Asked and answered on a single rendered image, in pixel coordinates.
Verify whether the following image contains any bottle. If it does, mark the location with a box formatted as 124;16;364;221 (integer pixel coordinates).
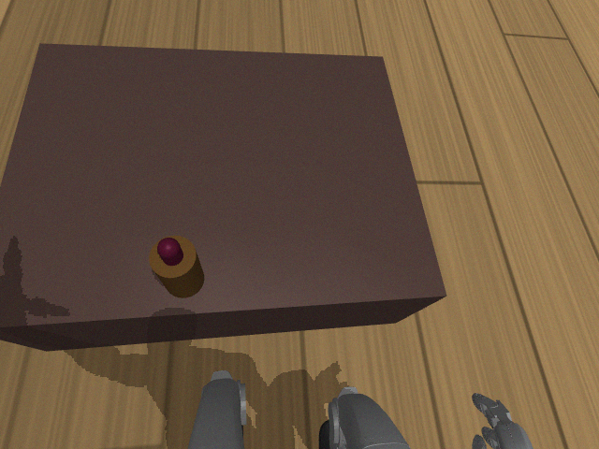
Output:
149;236;204;298

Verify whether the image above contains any right robot hand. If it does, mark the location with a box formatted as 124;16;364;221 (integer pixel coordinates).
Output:
472;393;533;449

